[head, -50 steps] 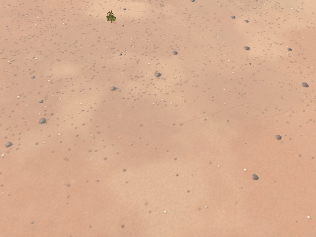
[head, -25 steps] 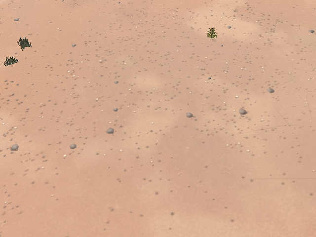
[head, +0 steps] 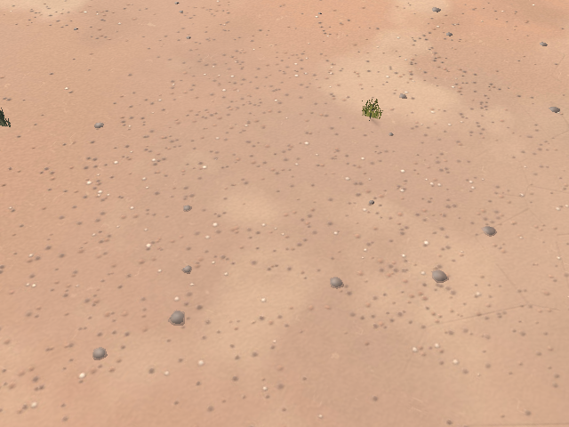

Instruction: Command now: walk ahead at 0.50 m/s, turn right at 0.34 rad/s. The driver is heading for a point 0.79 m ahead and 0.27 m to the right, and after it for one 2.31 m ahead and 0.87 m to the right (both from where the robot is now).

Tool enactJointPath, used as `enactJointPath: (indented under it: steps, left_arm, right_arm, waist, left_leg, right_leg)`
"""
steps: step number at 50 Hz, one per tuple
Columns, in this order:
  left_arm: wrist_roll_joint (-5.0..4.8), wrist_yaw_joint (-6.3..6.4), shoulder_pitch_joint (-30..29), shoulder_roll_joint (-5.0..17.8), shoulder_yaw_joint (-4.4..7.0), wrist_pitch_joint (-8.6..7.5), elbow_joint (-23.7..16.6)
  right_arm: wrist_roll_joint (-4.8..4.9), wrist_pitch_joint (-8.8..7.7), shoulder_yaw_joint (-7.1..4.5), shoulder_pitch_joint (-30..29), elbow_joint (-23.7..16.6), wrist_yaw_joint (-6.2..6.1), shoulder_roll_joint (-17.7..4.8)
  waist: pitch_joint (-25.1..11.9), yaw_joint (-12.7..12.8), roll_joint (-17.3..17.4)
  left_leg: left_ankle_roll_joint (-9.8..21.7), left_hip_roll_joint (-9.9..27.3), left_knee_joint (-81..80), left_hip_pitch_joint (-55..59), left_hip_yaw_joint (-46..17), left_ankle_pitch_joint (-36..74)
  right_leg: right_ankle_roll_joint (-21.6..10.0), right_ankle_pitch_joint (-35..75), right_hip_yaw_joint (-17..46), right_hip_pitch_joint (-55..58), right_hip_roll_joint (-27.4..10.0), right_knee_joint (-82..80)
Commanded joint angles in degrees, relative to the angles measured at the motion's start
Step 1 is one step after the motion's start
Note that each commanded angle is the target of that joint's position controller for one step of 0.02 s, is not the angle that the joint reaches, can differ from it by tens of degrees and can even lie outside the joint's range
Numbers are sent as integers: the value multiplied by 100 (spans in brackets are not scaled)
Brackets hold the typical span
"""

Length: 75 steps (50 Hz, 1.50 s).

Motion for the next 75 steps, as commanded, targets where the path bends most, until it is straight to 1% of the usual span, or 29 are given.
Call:
enactJointPath:
  steps: [1,10,13,15,16,17,18,19,20,21,23,27,35,40,41,42,43,44,45,47,57,63,66,67,68,69,70,72,75]
  left_arm:
    - [28,7,177,170,71,18,-263]
    - [69,-333,-1316,-56,-67,-31,-994]
    - [53,-416,-1188,95,9,-6,-1185]
    - [31,-389,-170,460,211,29,-1033]
    - [43,-295,742,826,408,48,-821]
    - [55,-158,1209,1431,555,91,-721]
    - [94,-199,1042,1595,513,-14,-920]
    - [116,-231,1083,1075,383,-62,-907]
    - [94,-225,834,830,313,-98,-904]
    - [66,-221,407,687,266,-107,-975]
    - [147,-179,-35,438,174,-110,-1170]
    - [114,-52,127,693,240,-147,-1117]
    - [16,67,706,769,268,-10,-900]
    - [57,91,447,480,194,44,-1018]
    - [150,69,484,125,62,22,-1132]
    - [-29,72,1321,-128,-24,-29,-1295]
    - [-92,98,1303,500,72,-26,-1119]
    - [-32,93,678,803,158,14,-1164]
    - [43,95,377,749,165,46,-1220]
    - [69,30,204,548,170,55,-1312]
    - [110,-129,-870,-11,-67,-59,-1524]
    - [38,-267,-1519,133,-39,-126,-1801]
    - [136,-198,120,649,249,-120,-1319]
    - [215,-95,1201,1124,384,-78,-1143]
    - [248,-100,1188,1429,382,-76,-1153]
    - [207,-108,1188,889,271,-97,-1142]
    - [175,-107,848,696,188,-124,-1113]
    - [193,-148,207,370,96,-183,-1085]
    - [255,-152,-101,249,97,-357,-937]
  right_arm:
    - [-28,-147,-160,-257,-233,-102,-629]
    - [119,83,-256,260,183,-242,-989]
    - [164,202,-301,108,172,-284,-1201]
    - [196,280,-332,-46,131,-327,-1365]
    - [225,267,-300,-112,88,-343,-1333]
    - [42,182,-127,120,-114,-321,-744]
    - [67,-61,38,343,-348,-223,-417]
    - [262,-230,-86,-368,-467,-135,-922]
    - [338,-300,-68,-633,-574,-110,-922]
    - [220,-309,-62,-655,-514,-159,-847]
    - [70,-168,-148,-501,-468,-182,-939]
    - [-23,20,-86,-743,-597,-218,-679]
    - [126,-112,-27,-2088,-956,-61,-684]
    - [89,-262,-265,-915,-734,-69,-1105]
    - [4,-266,-350,-61,-669,-122,-1424]
    - [-66,-195,-443,389,-464,-91,-1849]
    - [77,-173,-342,267,-538,-63,-1309]
    - [104,-131,-239,46,-600,-92,-938]
    - [58,-84,-180,-229,-626,-99,-837]
    - [6,-64,-99,-422,-529,-108,-657]
    - [171,-35,-156,-13,79,-93,-1078]
    - [273,151,-174,453,420,-94,-1305]
    - [284,216,-132,314,447,-155,-1284]
    - [110,178,22,304,269,-159,-936]
    - [126,60,212,906,180,-114,-329]
    - [291,-10,41,520,260,-78,-991]
    - [394,-31,-18,77,92,-60,-1131]
    - [262,36,-40,-179,99,-99,-995]
    - [273,279,-34,136,230,-133,-676]
  waist:
    - [102,176,664]
    - [593,-366,518]
    - [281,-123,761]
    - [-367,495,908]
    - [-842,987,703]
    - [-1294,846,-523]
    - [-2210,464,-1088]
    - [-1974,829,-330]
    - [-1205,680,-150]
    - [-745,367,391]
    - [-467,19,250]
    - [-271,-10,173]
    - [-120,519,-262]
    - [-602,-188,-424]
    - [-1375,-509,261]
    - [-1903,-101,2282]
    - [-1517,-230,1729]
    - [-832,-392,1141]
    - [-459,-297,751]
    - [-88,-90,848]
    - [126,-248,720]
    - [313,-331,889]
    - [-709,608,802]
    - [-1581,989,4]
    - [-2218,546,-1326]
    - [-1934,814,-645]
    - [-1099,710,-496]
    - [-425,330,-142]
    - [-169,-27,-151]
  left_leg:
    - [785,1578,-1073,101,-643,1725]
    - [538,1904,-796,1386,143,2076]
    - [351,1908,2,1588,409,4210]
    - [186,1762,1519,1390,559,5644]
    - [-32,1501,2891,601,640,4959]
    - [-324,910,4948,-1398,594,1093]
    - [-490,-174,6440,-3070,-750,-2360]
    - [-349,201,6543,-3679,-1435,-1964]
    - [-222,432,6128,-3790,-1333,-1467]
    - [-219,689,5575,-3504,-1276,-1094]
    - [-313,910,4962,-2803,-1266,-726]
    - [-672,800,3908,-2694,-1045,-93]
    - [-664,241,1240,-2072,-1120,1388]
    - [-137,370,620,-226,-1190,732]
    - [225,1372,658,1238,-2158,374]
    - [1195,2593,104,2850,-4890,-812]
    - [1151,2663,-143,2636,-5329,-2076]
    - [877,2395,-190,1975,-4348,-1931]
    - [711,2133,-260,1290,-3565,-1186]
    - [599,1698,-522,445,-2615,-210]
    - [731,1430,-958,400,-1017,1458]
    - [593,1785,-604,1055,-1008,1900]
    - [247,1370,1383,611,-471,3787]
    - [9,1039,3323,-818,-319,1857]
    - [-248,61,5043,-2771,-759,-2186]
    - [-197,319,5643,-3330,-1432,-2181]
    - [-154,555,5615,-3600,-1324,-1659]
    - [-221,926,5056,-3176,-1237,-830]
    - [-364,976,4816,-2577,-1305,-354]
  right_leg:
    - [47,855,359,-375,-96,-450]
    - [-267,1132,-490,-750,36,-2508]
    - [-550,304,-1001,9,428,-2665]
    - [-846,-7,-1261,1484,917,-2818]
    - [-1086,406,-1014,3021,1025,-3267]
    - [-1626,583,1125,4814,-270,-3391]
    - [-2706,-110,4404,6054,-1395,-4416]
    - [-2327,-217,3921,5962,-1241,-4702]
    - [-2064,92,2978,5172,-1015,-4682]
    - [-1824,592,2311,4268,-724,-4705]
    - [-1699,1365,1700,3206,-403,-4936]
    - [-1699,2043,1144,2483,-142,-5115]
    - [-1237,652,1472,2665,-22,-4648]
    - [-824,905,1812,2757,210,-3253]
    - [-597,82,1280,2037,600,-1636]
    - [-241,-2364,600,-28,1318,127]
    - [-157,-2173,708,-774,818,926]
    - [-122,-1609,595,-907,621,1115]
    - [-91,-1186,420,-703,430,1017]
    - [-91,-744,373,-307,163,581]
    - [2,994,-267,-28,94,-2164]
    - [-280,488,-553,397,349,-3208]
    - [-708,708,-783,3003,694,-3666]
    - [-1110,1051,660,4893,-583,-3455]
    - [-1923,9,3308,6115,-1812,-4239]
    - [-1777,-548,3314,5774,-1702,-4509]
    - [-1543,-240,2338,5058,-1501,-4606]
    - [-1287,443,1215,3746,-1008,-4995]
    - [-1237,1513,355,2925,-849,-5469]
